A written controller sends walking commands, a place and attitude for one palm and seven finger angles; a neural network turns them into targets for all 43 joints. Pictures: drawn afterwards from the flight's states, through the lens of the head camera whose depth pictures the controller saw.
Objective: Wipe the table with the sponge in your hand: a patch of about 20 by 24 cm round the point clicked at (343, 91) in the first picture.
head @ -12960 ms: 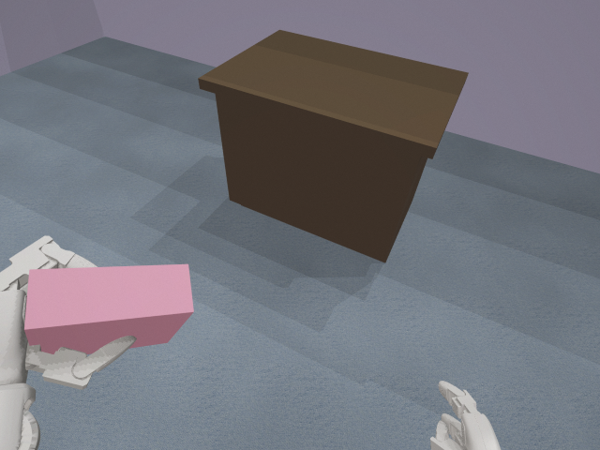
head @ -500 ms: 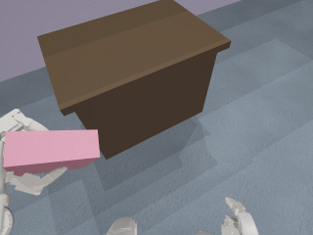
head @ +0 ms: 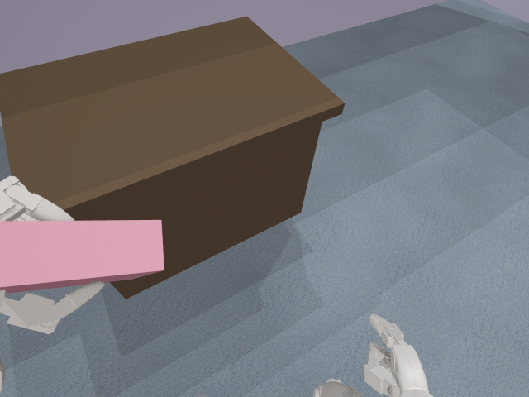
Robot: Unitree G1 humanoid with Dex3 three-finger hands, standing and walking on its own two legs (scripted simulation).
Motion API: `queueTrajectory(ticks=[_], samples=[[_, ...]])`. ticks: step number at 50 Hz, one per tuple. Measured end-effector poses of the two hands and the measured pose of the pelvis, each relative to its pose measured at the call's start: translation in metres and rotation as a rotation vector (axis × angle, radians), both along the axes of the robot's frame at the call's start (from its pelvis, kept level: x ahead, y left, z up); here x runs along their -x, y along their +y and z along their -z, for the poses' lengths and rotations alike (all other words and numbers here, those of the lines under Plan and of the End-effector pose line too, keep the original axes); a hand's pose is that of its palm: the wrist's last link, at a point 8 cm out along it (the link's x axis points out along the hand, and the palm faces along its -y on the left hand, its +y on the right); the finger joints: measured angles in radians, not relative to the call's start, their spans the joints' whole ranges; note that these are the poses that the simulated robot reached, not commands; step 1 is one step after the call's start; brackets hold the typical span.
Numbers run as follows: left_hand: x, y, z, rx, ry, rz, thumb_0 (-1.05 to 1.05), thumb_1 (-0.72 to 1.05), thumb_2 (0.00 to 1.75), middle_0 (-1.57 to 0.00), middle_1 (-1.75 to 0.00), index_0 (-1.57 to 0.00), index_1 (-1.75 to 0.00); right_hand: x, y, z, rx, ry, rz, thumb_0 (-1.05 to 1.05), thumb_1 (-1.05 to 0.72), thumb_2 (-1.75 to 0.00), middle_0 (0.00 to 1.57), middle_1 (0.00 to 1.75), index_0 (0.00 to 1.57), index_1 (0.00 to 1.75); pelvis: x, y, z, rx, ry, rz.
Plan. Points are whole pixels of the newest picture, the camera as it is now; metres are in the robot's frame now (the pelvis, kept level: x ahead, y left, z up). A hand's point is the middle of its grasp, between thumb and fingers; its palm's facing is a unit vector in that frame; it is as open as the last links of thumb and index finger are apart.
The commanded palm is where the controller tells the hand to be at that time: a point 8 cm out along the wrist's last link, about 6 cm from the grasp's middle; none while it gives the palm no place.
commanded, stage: take the last steps up to it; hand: left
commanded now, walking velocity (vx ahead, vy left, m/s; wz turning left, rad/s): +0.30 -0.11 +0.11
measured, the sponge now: (103, 255) +0.23 +0.20 +0.15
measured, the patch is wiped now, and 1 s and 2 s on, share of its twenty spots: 0.00 0.00 0.00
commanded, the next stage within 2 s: none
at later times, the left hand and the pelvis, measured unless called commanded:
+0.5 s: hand (161, 192) +0.31 +0.16 +0.17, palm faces +0.43 -0.78 -0.45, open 9.6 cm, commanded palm +0.24 +0.19 +0.18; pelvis +0.10 -0.10 -0.02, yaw +4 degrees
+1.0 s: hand (241, 154) +0.38 +0.07 +0.17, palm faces +0.47 -0.75 -0.47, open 9.6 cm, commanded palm +0.32 +0.11 +0.18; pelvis +0.19 -0.19 +0.00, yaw +8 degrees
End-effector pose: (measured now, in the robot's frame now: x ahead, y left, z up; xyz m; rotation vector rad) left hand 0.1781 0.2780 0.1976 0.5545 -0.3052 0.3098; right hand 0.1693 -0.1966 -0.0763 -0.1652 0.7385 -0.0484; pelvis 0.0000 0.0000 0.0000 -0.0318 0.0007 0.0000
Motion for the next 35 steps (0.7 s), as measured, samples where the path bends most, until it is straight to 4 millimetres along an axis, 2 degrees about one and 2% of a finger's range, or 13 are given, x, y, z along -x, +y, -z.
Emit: queueTrajectory(ticks=[3,5,7,9,14,18,22,27,31,35], samples=[[-0.008,-0.021,0.004,-0.025,0.035,-0.034,-0.01,-0.45,1.00,-0.80,-1.35,-0.80,-1.34,-0.007,-0.015,0.014,-0.044,0.019,-0.007,0.01,-0.90,-0.89,0.20,0.30,0.20,0.30,-0.014,-0.024,0.005,-0.003,0.001,-0.008],[-0.014,-0.037,0.012,-0.047,0.042,-0.061,-0.01,-0.45,1.00,-0.80,-1.35,-0.80,-1.34,-0.015,-0.031,0.030,-0.060,0.032,-0.012,0.01,-0.90,-0.89,0.20,0.30,0.20,0.30,-0.024,-0.042,0.016,-0.021,-0.003,-0.015],[-0.022,-0.051,0.021,-0.015,0.057,-0.083,-0.01,-0.45,1.00,-0.80,-1.35,-0.80,-1.34,-0.022,-0.050,0.043,-0.045,0.068,-0.016,0.01,-0.90,-0.89,0.20,0.30,0.20,0.30,-0.030,-0.054,0.021,-0.018,-0.014,-0.032],[-0.032,-0.063,0.025,0.029,0.068,-0.090,-0.01,-0.45,1.00,-0.80,-1.35,-0.80,-1.34,-0.029,-0.069,0.047,-0.014,0.106,-0.019,0.01,-0.90,-0.89,0.20,0.30,0.20,0.30,-0.036,-0.061,0.018,-0.027,-0.019,-0.046],[-0.054,-0.080,0.018,0.028,0.088,-0.068,-0.01,-0.45,1.00,-0.80,-1.35,-0.80,-1.34,-0.050,-0.110,0.029,0.055,0.132,0.019,0.02,-0.91,-0.89,0.20,0.30,0.20,0.30,-0.055,-0.078,0.005,-0.051,-0.006,-0.048],[-0.068,-0.084,0.009,-0.004,0.041,-0.046,-0.01,-0.45,1.00,-0.80,-1.35,-0.80,-1.34,-0.072,-0.130,0.012,0.114,0.103,0.026,0.02,-0.91,-0.89,0.20,0.30,0.20,0.30,-0.074,-0.086,0.005,-0.050,0.002,-0.058],[-0.079,-0.084,0.010,-0.015,-0.043,-0.037,-0.01,-0.45,1.00,-0.80,-1.35,-0.80,-1.34,-0.097,-0.139,0.009,0.150,0.033,0.051,0.01,-0.91,-0.90,0.20,0.30,0.19,0.30,-0.093,-0.088,0.019,-0.050,-0.017,-0.050],[-0.097,-0.088,0.014,0.010,-0.035,-0.080,-0.01,-0.45,1.00,-0.80,-1.35,-0.80,-1.34,-0.120,-0.129,0.006,0.079,0.008,0.017,0.01,-0.91,-0.90,0.19,0.30,0.19,0.30,-0.108,-0.105,0.013,-0.038,-0.024,-0.069],[-0.101,-0.110,0.007,0.019,-0.015,-0.103,-0.01,-0.45,1.00,-0.80,-1.35,-0.80,-1.34,-0.133,-0.123,0.008,0.006,-0.003,-0.031,0.01,-0.91,-0.89,0.20,0.30,0.20,0.30,-0.123,-0.124,0.006,-0.027,-0.015,-0.070],[-0.105,-0.140,0.003,-0.023,-0.002,-0.124,-0.01,-0.45,1.00,-0.80,-1.35,-0.80,-1.34,-0.148,-0.130,0.022,-0.054,0.000,-0.074,0.01,-0.90,-0.89,0.20,0.30,0.20,0.30,-0.140,-0.149,0.011,-0.031,-0.015,-0.087]])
